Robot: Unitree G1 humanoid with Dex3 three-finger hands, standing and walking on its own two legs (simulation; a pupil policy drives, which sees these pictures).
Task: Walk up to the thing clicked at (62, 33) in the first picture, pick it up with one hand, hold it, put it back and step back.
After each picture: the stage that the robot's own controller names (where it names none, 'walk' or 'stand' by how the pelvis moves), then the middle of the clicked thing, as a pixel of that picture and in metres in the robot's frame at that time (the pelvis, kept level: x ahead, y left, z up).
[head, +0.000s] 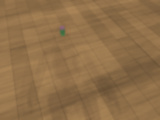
stand; (62, 31) +1.67 +0.31 -0.72
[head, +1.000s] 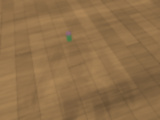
walk; (68, 36) +1.53 +0.31 -0.72
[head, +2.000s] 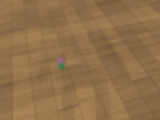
walk; (61, 64) +1.00 +0.30 -0.71
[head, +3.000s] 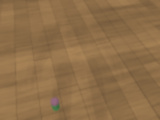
walk; (55, 104) +0.59 +0.24 -0.70
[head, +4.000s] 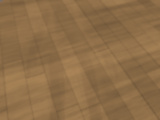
stand; out of the picture +0.35 +0.20 -0.69
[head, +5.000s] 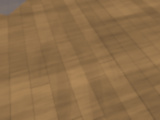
stand; out of the picture +0.31 +0.21 -0.71
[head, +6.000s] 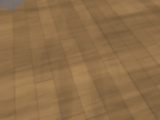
stand; out of the picture +0.32 +0.20 -0.72
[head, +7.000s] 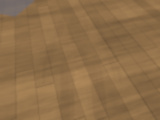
stand; out of the picture +0.33 +0.20 -0.73
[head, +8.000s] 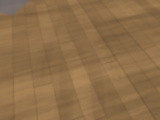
stand; out of the picture +0.31 +0.21 -0.73
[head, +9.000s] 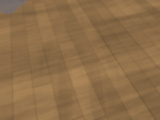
stand; out of the picture +0.30 +0.21 -0.72
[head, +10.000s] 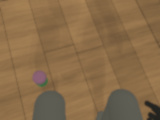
go down; (40, 79) +0.39 +0.20 -0.41
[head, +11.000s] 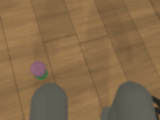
go down; (39, 71) +0.41 +0.20 -0.32
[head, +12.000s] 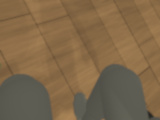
close in; out of the picture +0.40 +0.23 -0.23
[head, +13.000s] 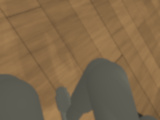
close; out of the picture +0.40 +0.25 -0.23
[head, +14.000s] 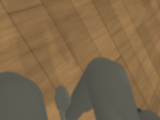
lift; out of the picture +0.39 +0.24 -0.23
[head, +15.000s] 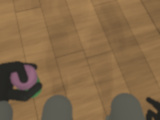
lift; (28, 82) +0.33 +0.20 -0.04
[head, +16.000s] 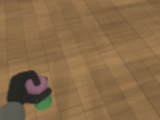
hold; (40, 93) +0.32 +0.17 +0.00
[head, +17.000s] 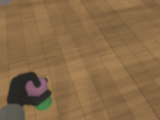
hold; (40, 94) +0.32 +0.17 +0.00
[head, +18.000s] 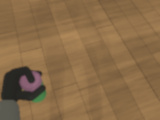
crouch; (34, 87) +0.35 +0.18 -0.06
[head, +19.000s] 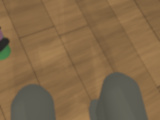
lower; out of the picture +0.47 +0.24 -0.10
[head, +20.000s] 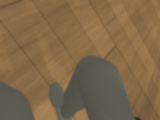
lower; out of the picture +0.44 +0.27 -0.23
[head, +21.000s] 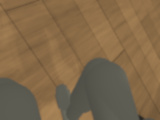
lower; out of the picture +0.42 +0.26 -0.23
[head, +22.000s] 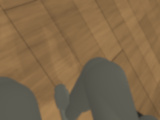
lower; out of the picture +0.42 +0.26 -0.23
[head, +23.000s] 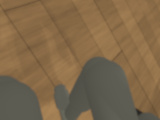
lower; out of the picture +0.42 +0.25 -0.23
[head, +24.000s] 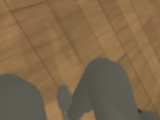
open; out of the picture +0.41 +0.24 -0.23
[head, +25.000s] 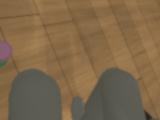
stand; out of the picture +0.41 +0.22 -0.24
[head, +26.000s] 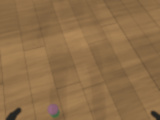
stand; (54, 111) +0.37 +0.18 -0.58
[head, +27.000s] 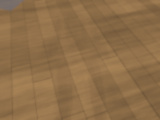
stand; out of the picture +0.35 +0.18 -0.67
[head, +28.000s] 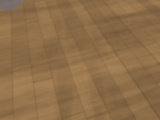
stand; out of the picture +0.35 +0.18 -0.67
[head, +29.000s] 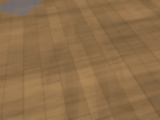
stand; out of the picture +0.36 +0.18 -0.72
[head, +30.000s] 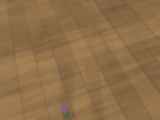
walk; (65, 111) +0.43 +0.17 -0.70
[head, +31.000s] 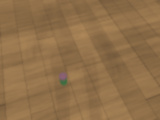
walk; (63, 79) +0.71 +0.18 -0.69
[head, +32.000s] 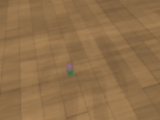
stand; (69, 69) +0.99 +0.21 -0.71
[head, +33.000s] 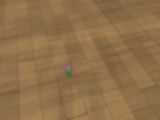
stand; (68, 71) +0.97 +0.18 -0.72
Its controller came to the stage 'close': yes
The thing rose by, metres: 0.71
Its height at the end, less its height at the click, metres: +0.00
